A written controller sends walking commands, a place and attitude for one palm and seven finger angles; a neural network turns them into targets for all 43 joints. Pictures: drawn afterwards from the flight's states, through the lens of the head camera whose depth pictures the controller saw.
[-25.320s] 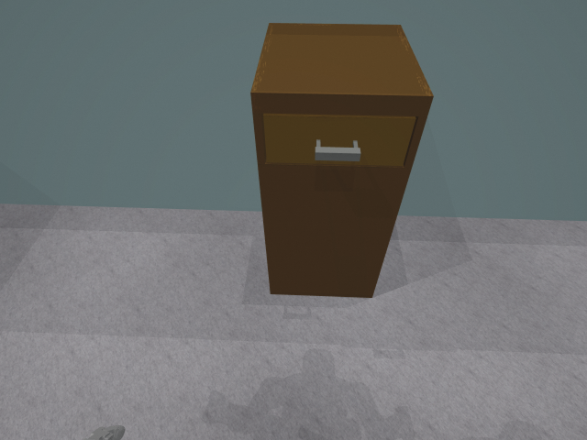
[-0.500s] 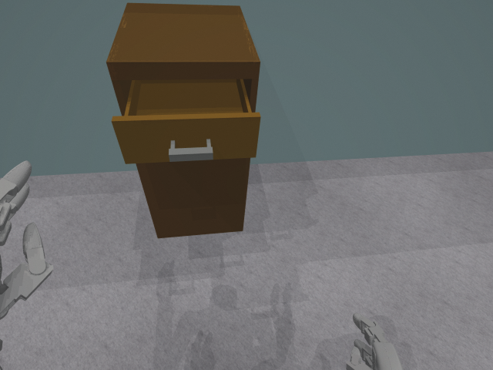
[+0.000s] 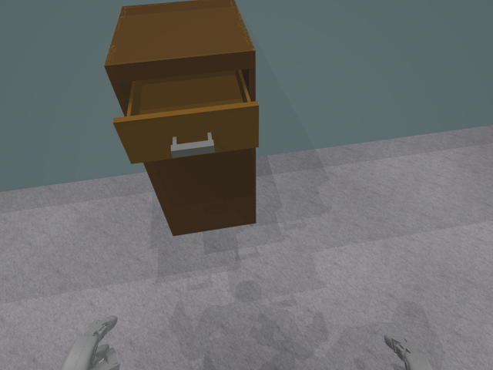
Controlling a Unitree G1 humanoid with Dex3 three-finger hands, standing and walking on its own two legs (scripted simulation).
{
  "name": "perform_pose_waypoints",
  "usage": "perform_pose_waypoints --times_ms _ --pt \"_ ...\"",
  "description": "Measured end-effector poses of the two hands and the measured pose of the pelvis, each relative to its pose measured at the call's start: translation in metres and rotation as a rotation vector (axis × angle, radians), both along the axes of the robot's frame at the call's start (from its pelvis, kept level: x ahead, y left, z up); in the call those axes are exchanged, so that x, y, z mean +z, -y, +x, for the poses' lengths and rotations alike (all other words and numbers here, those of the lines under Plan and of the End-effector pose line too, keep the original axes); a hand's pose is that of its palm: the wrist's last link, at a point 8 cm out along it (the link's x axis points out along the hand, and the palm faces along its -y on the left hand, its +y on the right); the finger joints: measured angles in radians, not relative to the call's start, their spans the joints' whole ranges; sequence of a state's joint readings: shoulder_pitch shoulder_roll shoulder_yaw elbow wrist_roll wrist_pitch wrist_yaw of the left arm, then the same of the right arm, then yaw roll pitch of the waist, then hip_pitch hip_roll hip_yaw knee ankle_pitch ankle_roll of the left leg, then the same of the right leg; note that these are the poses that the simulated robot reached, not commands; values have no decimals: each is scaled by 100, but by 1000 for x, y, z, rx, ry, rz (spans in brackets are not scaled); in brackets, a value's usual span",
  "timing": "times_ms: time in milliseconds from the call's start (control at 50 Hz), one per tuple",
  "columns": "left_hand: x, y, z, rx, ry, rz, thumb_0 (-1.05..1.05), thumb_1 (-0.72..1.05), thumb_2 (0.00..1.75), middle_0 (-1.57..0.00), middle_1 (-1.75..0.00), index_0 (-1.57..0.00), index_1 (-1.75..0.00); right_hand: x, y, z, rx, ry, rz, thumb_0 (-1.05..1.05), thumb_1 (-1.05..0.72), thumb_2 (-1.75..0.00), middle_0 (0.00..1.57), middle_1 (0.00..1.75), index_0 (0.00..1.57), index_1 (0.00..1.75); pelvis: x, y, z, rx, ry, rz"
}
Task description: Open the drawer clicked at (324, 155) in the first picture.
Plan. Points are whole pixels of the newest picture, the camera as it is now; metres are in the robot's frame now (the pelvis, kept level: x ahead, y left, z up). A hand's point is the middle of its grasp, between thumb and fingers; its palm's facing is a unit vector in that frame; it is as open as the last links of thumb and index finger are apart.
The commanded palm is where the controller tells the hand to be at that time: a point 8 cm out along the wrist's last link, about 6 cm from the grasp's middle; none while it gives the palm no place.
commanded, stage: let the arm hang, fingers relaxed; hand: left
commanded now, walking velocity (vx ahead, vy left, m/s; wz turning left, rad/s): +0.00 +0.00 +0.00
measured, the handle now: (192, 143) +0.64 +0.16 -0.03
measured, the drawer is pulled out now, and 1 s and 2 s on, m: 0.18 0.18 0.18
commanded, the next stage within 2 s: look to check the result in 0.90 s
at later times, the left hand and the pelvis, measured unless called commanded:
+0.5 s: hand out of the picture -0.01 +0.23 -0.15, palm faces +0.00 -0.95 -0.31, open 7.4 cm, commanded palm none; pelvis -0.01 +0.00 +0.02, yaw +0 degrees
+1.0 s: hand out of the picture +0.09 +0.22 -0.14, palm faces -0.04 -0.95 -0.32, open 7.4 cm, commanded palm none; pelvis +0.01 -0.02 +0.02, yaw +0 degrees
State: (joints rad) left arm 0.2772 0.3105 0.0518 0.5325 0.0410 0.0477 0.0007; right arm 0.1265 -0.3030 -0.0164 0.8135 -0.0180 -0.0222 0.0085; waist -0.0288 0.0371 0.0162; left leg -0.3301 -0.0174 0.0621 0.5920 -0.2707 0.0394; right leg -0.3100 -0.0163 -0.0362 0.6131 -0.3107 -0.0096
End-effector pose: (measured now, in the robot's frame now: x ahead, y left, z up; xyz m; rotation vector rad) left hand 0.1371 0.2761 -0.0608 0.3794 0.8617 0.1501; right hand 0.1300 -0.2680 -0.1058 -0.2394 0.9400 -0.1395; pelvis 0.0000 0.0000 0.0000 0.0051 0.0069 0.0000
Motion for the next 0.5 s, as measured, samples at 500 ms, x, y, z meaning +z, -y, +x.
perform_pose_waypoints --times_ms 500 --pt "-52 1 -150 218 -511 -72 1 91 90 -20 -30 -20 -30 -21 -23 -112 -67 -393 48 1 -90 -90 20 30 20 30 17 1 -13 8 48 -10"
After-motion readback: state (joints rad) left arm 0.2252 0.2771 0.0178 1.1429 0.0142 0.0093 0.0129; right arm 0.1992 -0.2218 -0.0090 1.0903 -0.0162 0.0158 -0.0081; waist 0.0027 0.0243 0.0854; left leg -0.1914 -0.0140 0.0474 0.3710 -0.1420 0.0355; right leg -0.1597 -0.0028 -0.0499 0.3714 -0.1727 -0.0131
